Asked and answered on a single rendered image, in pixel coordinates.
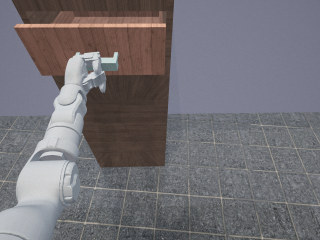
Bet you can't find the left robot hand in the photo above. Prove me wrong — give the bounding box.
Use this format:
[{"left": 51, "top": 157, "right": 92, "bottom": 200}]
[{"left": 64, "top": 52, "right": 107, "bottom": 95}]

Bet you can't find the left robot upper arm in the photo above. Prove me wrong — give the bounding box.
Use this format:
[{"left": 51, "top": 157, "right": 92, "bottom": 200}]
[{"left": 0, "top": 160, "right": 81, "bottom": 240}]

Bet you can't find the cabinet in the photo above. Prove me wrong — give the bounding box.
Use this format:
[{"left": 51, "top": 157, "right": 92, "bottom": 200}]
[{"left": 12, "top": 0, "right": 174, "bottom": 168}]

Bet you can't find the handle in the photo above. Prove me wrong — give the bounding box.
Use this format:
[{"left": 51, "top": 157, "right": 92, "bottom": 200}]
[{"left": 71, "top": 52, "right": 119, "bottom": 71}]

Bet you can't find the drawer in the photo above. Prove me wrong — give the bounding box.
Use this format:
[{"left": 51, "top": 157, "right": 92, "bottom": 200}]
[{"left": 14, "top": 11, "right": 166, "bottom": 76}]

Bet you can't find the robot left forearm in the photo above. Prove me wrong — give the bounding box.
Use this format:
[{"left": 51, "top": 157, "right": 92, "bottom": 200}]
[{"left": 16, "top": 84, "right": 87, "bottom": 202}]

